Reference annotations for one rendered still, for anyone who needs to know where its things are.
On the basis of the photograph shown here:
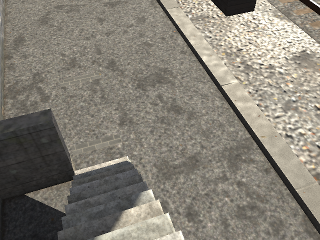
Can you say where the stairs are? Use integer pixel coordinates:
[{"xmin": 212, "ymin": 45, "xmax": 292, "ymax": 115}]
[{"xmin": 57, "ymin": 156, "xmax": 185, "ymax": 240}]

